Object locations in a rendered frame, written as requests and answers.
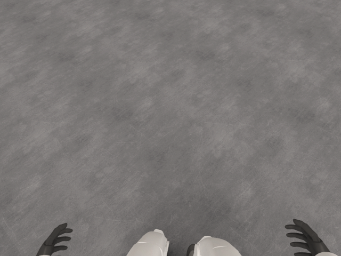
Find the robot left shin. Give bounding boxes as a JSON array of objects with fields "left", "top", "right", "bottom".
[{"left": 154, "top": 229, "right": 164, "bottom": 235}]

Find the robot left hand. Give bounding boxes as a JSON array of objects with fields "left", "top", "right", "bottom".
[{"left": 36, "top": 223, "right": 73, "bottom": 256}]

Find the left robot thigh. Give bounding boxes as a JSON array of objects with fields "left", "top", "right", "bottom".
[{"left": 127, "top": 231, "right": 169, "bottom": 256}]

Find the robot right hand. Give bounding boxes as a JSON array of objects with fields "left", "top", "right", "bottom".
[{"left": 285, "top": 219, "right": 330, "bottom": 256}]

